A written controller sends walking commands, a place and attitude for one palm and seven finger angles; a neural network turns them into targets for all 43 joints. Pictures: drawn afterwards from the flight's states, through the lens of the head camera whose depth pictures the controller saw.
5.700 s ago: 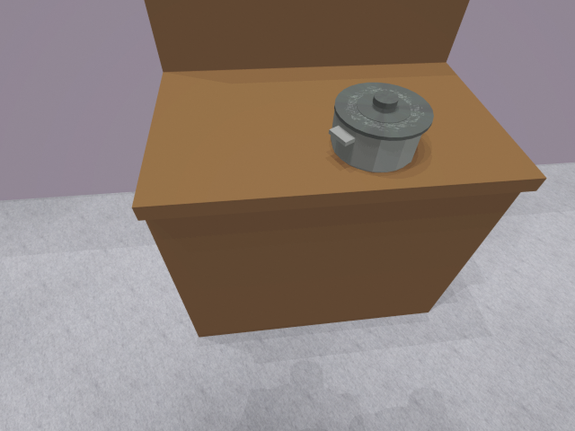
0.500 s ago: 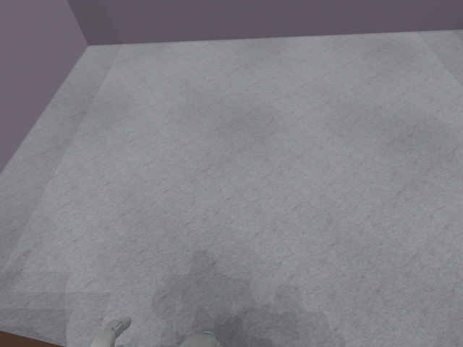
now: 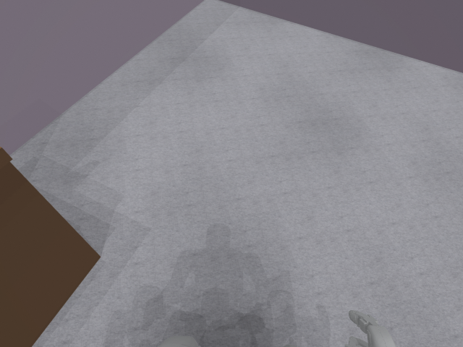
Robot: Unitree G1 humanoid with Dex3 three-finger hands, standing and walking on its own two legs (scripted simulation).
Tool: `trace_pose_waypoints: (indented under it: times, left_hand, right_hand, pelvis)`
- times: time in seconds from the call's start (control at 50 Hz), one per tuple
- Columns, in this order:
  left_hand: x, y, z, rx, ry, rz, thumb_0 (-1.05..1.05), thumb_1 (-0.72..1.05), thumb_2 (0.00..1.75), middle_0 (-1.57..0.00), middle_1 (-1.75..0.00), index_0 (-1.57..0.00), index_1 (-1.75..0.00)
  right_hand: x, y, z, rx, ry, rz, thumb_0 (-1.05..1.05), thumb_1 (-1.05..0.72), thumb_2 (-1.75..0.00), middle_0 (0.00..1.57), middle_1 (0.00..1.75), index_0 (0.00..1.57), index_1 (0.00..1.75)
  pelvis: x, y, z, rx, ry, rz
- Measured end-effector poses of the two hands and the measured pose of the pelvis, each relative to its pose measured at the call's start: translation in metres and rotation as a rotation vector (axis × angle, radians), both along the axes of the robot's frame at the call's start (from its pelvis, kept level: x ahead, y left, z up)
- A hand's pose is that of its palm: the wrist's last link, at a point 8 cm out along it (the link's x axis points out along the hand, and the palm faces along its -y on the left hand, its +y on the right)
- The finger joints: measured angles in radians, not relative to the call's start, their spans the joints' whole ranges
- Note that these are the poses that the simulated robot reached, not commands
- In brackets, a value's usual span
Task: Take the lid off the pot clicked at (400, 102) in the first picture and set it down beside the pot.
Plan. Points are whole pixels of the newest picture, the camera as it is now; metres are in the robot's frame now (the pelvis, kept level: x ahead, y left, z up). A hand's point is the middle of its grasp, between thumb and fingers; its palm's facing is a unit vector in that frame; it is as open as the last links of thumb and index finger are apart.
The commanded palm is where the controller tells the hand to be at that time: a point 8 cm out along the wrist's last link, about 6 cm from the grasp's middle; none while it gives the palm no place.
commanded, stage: turn to face it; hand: left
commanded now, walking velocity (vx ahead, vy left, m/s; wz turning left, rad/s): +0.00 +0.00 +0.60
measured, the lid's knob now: out of the picture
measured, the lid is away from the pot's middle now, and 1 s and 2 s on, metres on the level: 0.00 0.00 0.00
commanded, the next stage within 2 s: take the last steps up to it in 1.96 s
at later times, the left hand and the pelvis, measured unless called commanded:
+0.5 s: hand out of the picture +0.09 +0.23 -0.13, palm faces +0.26 -0.92 -0.29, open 7.4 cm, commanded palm none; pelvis +0.00 -0.01 +0.02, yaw +17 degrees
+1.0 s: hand out of the picture -0.11 +0.14 -0.14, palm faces +0.60 -0.75 -0.29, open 7.4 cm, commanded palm none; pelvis -0.01 -0.05 +0.02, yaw +36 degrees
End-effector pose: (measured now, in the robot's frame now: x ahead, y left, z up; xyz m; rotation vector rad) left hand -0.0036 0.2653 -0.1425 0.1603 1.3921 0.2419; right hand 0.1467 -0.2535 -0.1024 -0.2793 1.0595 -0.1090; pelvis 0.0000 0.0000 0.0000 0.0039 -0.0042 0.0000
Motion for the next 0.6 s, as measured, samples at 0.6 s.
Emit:
trace_pose_waypoints:
  times: [0.6]
  left_hand:
    - [0.058,-0.018,0.057,0.136,-0.332,0.146,0.01,0.91,0.89,-0.2,-0.3,-0.2,-0.3]
  right_hand:
    - [-0.058,-0.029,-0.033,0.023,0.298,0.107,0.01,-0.91,-0.9,0.2,0.3,0.2,0.3]
  pelvis:
    - [0.001,-0.038,0.011,-0.004,0.022,0.353]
